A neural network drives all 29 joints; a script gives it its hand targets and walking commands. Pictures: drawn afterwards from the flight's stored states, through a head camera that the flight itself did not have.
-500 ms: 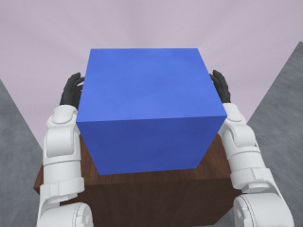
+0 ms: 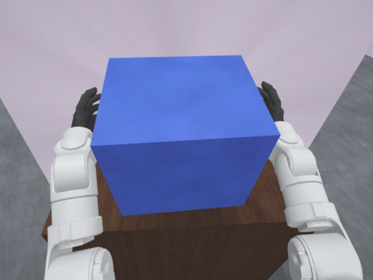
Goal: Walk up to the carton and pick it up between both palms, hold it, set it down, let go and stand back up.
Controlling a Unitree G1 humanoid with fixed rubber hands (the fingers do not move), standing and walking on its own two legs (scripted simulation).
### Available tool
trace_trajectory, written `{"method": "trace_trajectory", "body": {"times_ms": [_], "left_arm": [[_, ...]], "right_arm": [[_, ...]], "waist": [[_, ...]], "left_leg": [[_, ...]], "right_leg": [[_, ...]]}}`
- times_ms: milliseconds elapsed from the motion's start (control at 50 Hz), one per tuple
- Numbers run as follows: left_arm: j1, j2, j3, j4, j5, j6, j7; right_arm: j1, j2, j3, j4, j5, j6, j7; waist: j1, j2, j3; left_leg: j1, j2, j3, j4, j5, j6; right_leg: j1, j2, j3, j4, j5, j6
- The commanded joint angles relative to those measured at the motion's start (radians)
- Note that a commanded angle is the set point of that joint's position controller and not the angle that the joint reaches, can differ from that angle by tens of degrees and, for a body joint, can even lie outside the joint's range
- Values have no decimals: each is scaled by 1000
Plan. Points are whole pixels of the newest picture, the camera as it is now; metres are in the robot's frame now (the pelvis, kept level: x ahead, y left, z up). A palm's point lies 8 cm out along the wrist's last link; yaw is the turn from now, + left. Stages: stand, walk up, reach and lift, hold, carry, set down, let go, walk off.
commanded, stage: hold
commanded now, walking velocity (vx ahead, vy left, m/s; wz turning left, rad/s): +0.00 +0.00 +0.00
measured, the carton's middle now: (180, 136) +0.38 +0.00 +0.14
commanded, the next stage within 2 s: none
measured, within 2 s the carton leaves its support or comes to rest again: neither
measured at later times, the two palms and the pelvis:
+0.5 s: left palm (80, 124) +0.35 +0.19 +0.20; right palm (272, 114) +0.36 -0.17 +0.22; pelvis +0.00 +0.00 +0.00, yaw +0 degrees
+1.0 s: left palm (79, 124) +0.35 +0.20 +0.20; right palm (272, 113) +0.36 -0.17 +0.22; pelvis +0.00 +0.00 +0.00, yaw +0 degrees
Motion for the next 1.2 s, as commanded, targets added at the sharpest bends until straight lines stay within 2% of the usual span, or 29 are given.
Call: {"method": "trace_trajectory", "body": {"times_ms": [0, 60, 80, 100, 160, 220, 260, 300, 340, 360, 380, 440, 460, 480, 500, 540, 600, 680, 700, 800, 920, 940, 1020, 1040, 1060, 1080, 1140, 1160, 1180], "left_arm": [[-550, -385, -442, -134, -143, -48, -123], [-548, -386, -444, -138, -142, -40, -125], [-552, -390, -450, -162, -139, -40, -121], [-549, -387, -441, -133, -134, -28, -122], [-569, -385, -417, -137, -125, -21, -121], [-581, -381, -432, -153, -134, -15, -120], [-577, -375, -429, -141, -134, -8, -122], [-572, -383, -432, -145, -126, 1, -126], [-579, -372, -415, -108, -125, 7, -132], [-587, -382, -426, -141, -130, 3, -132], [-599, -377, -424, -142, -127, 2, -128], [-607, -384, -417, -127, -128, 7, -128], [-613, -386, -433, -152, -136, 3, -126], [-613, -384, -432, -155, -133, 5, -126], [-600, -372, -427, -152, -133, 7, -125], [-596, -371, -408, -107, -122, 14, -133], [-597, -388, -429, -149, -132, 10, -127], [-572, -365, -412, -131, -125, 17, -133], [-577, -384, -428, -162, -130, 16, -132], [-606, -379, -435, -163, -135, 10, -123], [-570, -375, -426, -153, -134, 15, -127], [-586, -377, -431, -169, -127, 15, -127], [-577, -374, -429, -152, -138, 20, -132], [-572, -372, -430, -160, -134, 19, -129], [-584, -379, -444, -187, -144, 14, -127], [-581, -368, -433, -169, -126, 18, -128], [-591, -382, -432, -154, -138, 15, -128], [-601, -383, -443, -157, -140, 14, -126], [-604, -374, -443, -179, -141, 9, -124]], "right_arm": [[-616, 426, 349, -249, 81, -28, 102], [-622, 429, 348, -250, 87, -24, 102], [-625, 429, 360, -262, 92, -25, 104], [-620, 419, 346, -239, 92, -13, 105], [-637, 429, 351, -230, 91, -8, 112], [-648, 427, 348, -230, 102, -2, 110], [-642, 423, 341, -227, 98, 7, 107], [-644, 413, 337, -216, 102, 14, 104], [-653, 409, 320, -211, 92, 22, 104], [-661, 425, 330, -247, 94, 16, 105], [-665, 421, 332, -230, 98, 19, 107], [-660, 425, 321, -190, 97, 26, 112], [-666, 431, 328, -221, 96, 19, 114], [-669, 430, 331, -215, 103, 23, 111], [-661, 423, 337, -219, 104, 26, 110], [-663, 413, 318, -193, 93, 30, 110], [-676, 421, 337, -226, 112, 18, 112], [-658, 420, 338, -224, 108, 30, 106], [-664, 415, 340, -243, 114, 22, 105], [-673, 424, 339, -241, 111, 24, 112], [-669, 426, 357, -255, 119, 33, 102], [-641, 424, 342, -219, 111, 38, 106], [-660, 415, 337, -255, 109, 39, 105], [-656, 415, 348, -260, 113, 36, 106], [-663, 428, 356, -265, 124, 34, 103], [-645, 411, 344, -230, 116, 43, 106], [-673, 420, 341, -249, 119, 35, 109], [-667, 425, 329, -241, 110, 39, 110], [-678, 430, 349, -267, 118, 37, 110]], "waist": [[-7, 54, -352], [-6, 62, -353], [3, 76, -374], [-4, 74, -332], [16, 58, -345], [5, 74, -354], [-5, 58, -342], [0, 74, -328], [-13, 67, -308], [-7, 66, -342], [5, 69, -340], [-2, 89, -332], [-2, 70, -353], [-4, 86, -358], [-1, 72, -352], [-5, 68, -310], [1, 81, -360], [-2, 57, -320], [-3, 77, -365], [5, 77, -356], [2, 63, -358], [-6, 89, -348], [-12, 66, -353], [-5, 61, -364], [-8, 82, -384], [-8, 91, -338], [-1, 70, -353], [-14, 79, -345], [0, 65, -374]], "left_leg": [[166, -118, 40, 10, 214, 11], [166, -117, 44, 10, 215, 11], [181, -116, 43, 14, 237, 8], [165, -115, 44, 7, 208, 9], [142, -113, 46, -4, 168, 20], [160, -113, 46, 5, 187, 13], [161, -115, 47, 6, 182, 16], [158, -111, 46, 2, 187, 15], [144, -116, 47, -8, 140, 21], [143, -117, 47, -7, 153, 17], [144, -114, 47, -5, 160, 17], [142, -109, 48, -10, 134, 15], [141, -114, 50, -5, 147, 15], [151, -114, 50, 2, 174, 13], [149, -116, 46, 1, 179, 16], [131, -113, 51, -10, 140, 18], [159, -110, 47, 7, 203, 9], [147, -114, 50, 2, 195, 16], [165, -115, 49, 10, 218, 10], [146, -113, 47, 2, 172, 13], [150, -115, 48, 8, 212, 12], [154, -112, 46, 4, 213, 8], [152, -116, 43, 4, 199, 11], [159, -115, 48, 5, 211, 10], [162, -115, 44, 11, 229, 6], [158, -113, 45, 7, 210, 4], [147, -110, 46, 0, 179, 10], [144, -113, 46, -2, 172, 7], [151, -117, 48, 5, 189, 10]], "right_leg": [[-3, 86, -18, -16, 220, 21], [-9, 88, -17, -18, 209, 21], [2, 88, -15, -15, 228, 18], [-10, 85, -17, -22, 195, 17], [-5, 82, -11, -24, 161, 16], [-16, 89, -14, -20, 169, 17], [-16, 88, -14, -22, 185, 18], [-11, 84, -10, -28, 172, 15], [-25, 79, -11, -35, 144, 15], [-18, 83, -15, -27, 152, 16], [-20, 84, -10, -29, 150, 18], [-30, 83, -10, -32, 117, 10], [-20, 84, -10, -24, 135, 13], [-15, 84, -4, -22, 163, 10], [-9, 86, -5, -22, 174, 15], [-17, 81, -7, -33, 126, 12], [1, 86, -9, -26, 182, 10], [6, 84, -10, -27, 185, 15], [6, 89, -9, -23, 196, 12], [-5, 84, -8, -28, 154, 10], [6, 85, -7, -20, 203, 16], [-3, 87, -4, -20, 194, 14], [-5, 88, -11, -27, 191, 15], [-2, 88, -12, -25, 198, 18], [2, 86, -6, -19, 209, 13], [-14, 91, -7, -21, 178, 12], [-15, 88, -7, -30, 151, 10], [-25, 85, -7, -31, 150, 10], [-4, 85, -6, -23, 178, 14]]}}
